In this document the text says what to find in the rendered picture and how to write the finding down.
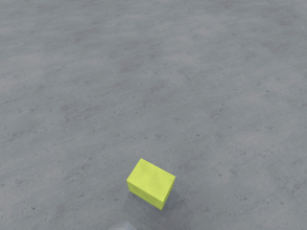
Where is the left robot thigh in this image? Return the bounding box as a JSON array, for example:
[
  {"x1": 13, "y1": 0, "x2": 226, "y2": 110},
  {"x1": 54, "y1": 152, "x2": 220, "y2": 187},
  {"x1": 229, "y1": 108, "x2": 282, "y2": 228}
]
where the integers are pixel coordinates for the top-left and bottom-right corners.
[{"x1": 106, "y1": 220, "x2": 137, "y2": 230}]

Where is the carton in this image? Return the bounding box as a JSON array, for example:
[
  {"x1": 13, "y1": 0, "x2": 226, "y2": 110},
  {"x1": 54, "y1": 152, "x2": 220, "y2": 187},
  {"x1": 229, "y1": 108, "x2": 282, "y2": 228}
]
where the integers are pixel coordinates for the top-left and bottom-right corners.
[{"x1": 127, "y1": 158, "x2": 176, "y2": 210}]

